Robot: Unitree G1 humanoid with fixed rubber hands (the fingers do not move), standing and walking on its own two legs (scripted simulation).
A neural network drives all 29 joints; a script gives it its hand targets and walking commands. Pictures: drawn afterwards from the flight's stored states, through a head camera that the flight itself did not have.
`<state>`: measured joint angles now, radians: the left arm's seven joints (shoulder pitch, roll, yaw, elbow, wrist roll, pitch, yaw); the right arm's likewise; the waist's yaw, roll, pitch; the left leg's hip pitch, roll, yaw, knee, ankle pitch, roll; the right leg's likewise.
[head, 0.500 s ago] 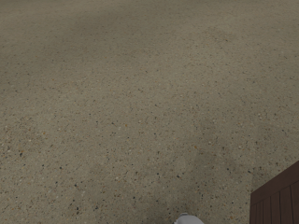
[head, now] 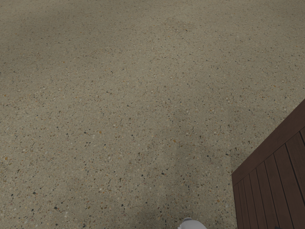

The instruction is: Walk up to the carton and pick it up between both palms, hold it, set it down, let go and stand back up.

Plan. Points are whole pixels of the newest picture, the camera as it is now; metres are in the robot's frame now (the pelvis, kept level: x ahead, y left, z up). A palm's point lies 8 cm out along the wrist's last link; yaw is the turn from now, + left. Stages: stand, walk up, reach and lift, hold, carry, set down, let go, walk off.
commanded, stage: walk up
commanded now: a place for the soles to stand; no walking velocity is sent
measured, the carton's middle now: out of the picture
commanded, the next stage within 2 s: none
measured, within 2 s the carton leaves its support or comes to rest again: neither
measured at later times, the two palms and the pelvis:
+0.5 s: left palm (63, 226) +0.14 +0.27 -0.10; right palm out of the picture +0.00 -0.32 -0.08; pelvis -0.01 +0.00 +0.00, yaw -16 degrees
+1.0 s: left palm (94, 186) +0.25 +0.22 -0.11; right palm out of the picture -0.07 -0.31 -0.07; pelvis +0.02 +0.01 +0.01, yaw -32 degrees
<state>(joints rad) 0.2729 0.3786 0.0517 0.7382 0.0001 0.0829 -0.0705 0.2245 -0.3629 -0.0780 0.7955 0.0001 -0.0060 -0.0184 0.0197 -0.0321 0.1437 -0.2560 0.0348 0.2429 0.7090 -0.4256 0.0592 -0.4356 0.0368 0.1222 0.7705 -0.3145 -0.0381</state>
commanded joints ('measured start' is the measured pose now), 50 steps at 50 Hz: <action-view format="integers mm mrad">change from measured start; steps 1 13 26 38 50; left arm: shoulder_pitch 168 -83 49 8 -13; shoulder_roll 248 93 207 270 198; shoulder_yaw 69 29 100 107 84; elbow -31 -135 -94 -124 -128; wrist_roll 59 44 51 36 40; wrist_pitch -49 -37 -57 -61 -73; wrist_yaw -2 3 -16 18 7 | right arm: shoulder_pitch -81 95 -78 -25 11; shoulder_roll -219 -293 -274 -246 -284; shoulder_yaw -74 -103 -109 -87 -105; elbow -131 -33 -135 -118 -115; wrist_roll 26 -5 -3 -12 -19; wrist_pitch -14 -35 -35 -35 -66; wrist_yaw -12 -23 1 13 -27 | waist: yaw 70 -96 -15 -2 -72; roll -18 253 179 -155 204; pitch -287 -184 -221 -49 -189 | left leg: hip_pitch -11 466 229 -104 411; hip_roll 245 182 358 -87 345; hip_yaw -87 -508 -147 -302 -352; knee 123 -507 -157 81 -217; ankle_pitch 493 101 452 -173 706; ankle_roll -25 1 96 -30 23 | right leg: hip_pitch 333 -285 10 109 -286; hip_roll -52 136 -34 -110 -12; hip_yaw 71 97 -111 613 -61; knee -223 -139 -109 -525 110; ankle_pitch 124 -148 -85 114 -122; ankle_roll -112 10 -10 -130 19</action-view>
